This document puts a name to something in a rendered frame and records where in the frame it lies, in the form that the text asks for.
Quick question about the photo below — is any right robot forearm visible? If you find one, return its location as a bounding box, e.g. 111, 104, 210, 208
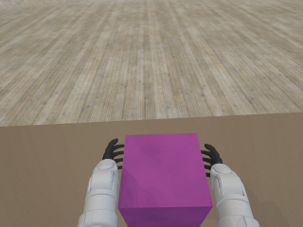
210, 164, 260, 227

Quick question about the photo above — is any right robot hand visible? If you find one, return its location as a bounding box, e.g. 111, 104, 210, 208
201, 144, 223, 178

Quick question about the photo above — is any left robot forearm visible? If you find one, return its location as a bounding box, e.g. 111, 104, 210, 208
77, 159, 118, 227

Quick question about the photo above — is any left robot hand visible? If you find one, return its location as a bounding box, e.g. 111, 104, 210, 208
102, 138, 125, 169

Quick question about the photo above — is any carton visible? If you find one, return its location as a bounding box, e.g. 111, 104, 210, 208
117, 132, 213, 227

